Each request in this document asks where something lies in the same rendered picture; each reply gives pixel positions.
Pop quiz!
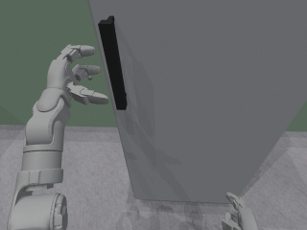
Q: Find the fridge door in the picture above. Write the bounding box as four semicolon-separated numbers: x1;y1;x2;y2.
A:
89;0;307;204

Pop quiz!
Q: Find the handle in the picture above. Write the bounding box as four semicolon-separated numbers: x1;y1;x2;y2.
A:
98;15;128;110

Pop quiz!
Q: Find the robot left upper arm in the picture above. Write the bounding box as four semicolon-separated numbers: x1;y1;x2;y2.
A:
9;193;68;230

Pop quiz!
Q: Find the robot left hand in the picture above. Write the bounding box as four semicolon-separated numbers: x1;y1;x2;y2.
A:
46;44;109;105

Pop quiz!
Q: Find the left robot forearm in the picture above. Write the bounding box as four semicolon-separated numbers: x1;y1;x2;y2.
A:
7;88;72;230

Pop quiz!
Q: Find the robot right hand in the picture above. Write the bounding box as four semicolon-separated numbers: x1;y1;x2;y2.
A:
222;192;259;230

